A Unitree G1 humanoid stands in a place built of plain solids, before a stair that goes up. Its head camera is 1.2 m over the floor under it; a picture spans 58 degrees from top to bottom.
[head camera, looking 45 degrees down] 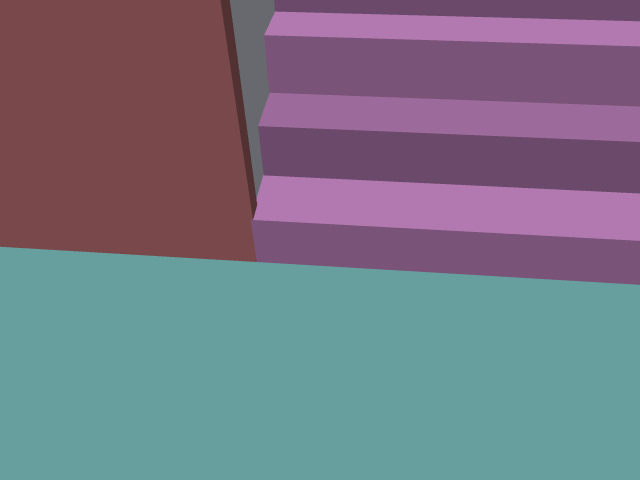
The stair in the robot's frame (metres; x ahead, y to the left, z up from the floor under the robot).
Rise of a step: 0.21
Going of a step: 0.25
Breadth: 1.60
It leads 5 degrees to the right of straight ahead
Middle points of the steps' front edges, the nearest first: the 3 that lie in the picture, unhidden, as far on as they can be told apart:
1.02 -0.56 0.21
1.27 -0.58 0.42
1.52 -0.60 0.64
